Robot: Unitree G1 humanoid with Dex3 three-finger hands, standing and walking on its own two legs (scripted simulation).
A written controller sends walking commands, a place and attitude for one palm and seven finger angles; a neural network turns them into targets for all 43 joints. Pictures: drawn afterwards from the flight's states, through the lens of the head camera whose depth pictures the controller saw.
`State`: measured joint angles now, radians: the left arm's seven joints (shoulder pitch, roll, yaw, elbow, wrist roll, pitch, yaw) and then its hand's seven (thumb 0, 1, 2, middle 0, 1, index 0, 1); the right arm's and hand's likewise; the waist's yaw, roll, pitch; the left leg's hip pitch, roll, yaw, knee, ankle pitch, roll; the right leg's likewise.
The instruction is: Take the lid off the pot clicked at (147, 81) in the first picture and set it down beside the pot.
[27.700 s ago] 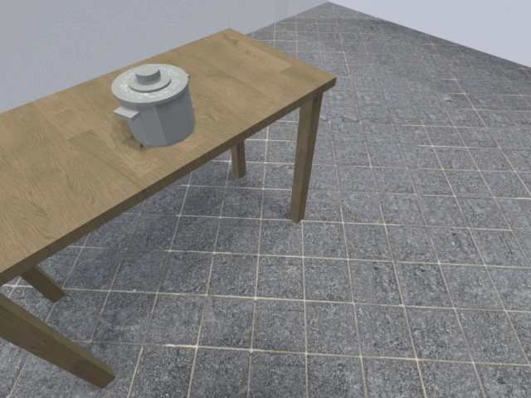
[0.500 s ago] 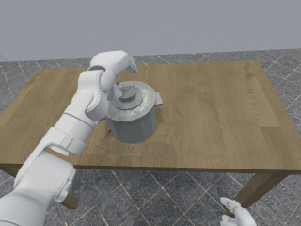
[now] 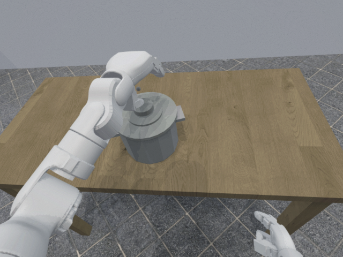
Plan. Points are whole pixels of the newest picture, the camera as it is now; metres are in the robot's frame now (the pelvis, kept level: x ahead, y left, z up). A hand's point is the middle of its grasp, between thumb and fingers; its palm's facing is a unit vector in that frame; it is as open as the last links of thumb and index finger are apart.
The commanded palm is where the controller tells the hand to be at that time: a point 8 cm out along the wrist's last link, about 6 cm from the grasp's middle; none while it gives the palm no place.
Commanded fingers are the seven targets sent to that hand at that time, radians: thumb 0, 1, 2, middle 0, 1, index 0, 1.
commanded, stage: move the open hand above the knob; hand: left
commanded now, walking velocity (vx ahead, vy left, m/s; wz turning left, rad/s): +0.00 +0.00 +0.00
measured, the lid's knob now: (143, 107) +0.45 +0.11 +0.11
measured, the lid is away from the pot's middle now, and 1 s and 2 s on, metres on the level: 0.00 0.00 0.00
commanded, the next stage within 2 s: lower the open fingers around the knob in 1.30 s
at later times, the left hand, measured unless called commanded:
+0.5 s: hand (131, 100) +0.42 +0.12 +0.16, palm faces -0.24 -0.05 -0.97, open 10.2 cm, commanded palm +0.41 +0.13 +0.24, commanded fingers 0.00 -0.30 1.42 -0.83 -0.08 -0.83 -0.08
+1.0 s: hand (128, 92) +0.42 +0.12 +0.19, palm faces -0.11 -0.10 -0.99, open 10.1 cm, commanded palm +0.39 +0.12 +0.24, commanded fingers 0.00 -0.30 1.42 -0.83 -0.08 -0.83 -0.08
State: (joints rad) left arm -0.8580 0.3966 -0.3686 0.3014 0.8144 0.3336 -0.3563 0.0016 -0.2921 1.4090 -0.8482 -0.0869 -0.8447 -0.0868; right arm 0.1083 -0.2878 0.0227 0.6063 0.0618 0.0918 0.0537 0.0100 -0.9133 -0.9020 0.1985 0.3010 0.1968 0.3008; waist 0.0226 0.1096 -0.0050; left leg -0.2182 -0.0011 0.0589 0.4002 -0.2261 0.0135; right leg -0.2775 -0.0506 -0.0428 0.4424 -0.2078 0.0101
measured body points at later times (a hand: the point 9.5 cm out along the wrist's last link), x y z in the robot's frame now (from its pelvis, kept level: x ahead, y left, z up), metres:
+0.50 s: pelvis +0.00 +0.00 +0.00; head +0.02 -0.04 +0.45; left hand +0.43 +0.12 +0.22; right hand +0.16 -0.23 -0.12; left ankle -0.01 +0.11 -0.74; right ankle +0.01 -0.13 -0.74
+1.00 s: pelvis +0.00 +0.01 +0.00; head +0.02 -0.03 +0.45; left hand +0.42 +0.12 +0.24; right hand +0.20 -0.20 -0.11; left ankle -0.01 +0.11 -0.74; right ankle +0.01 -0.13 -0.74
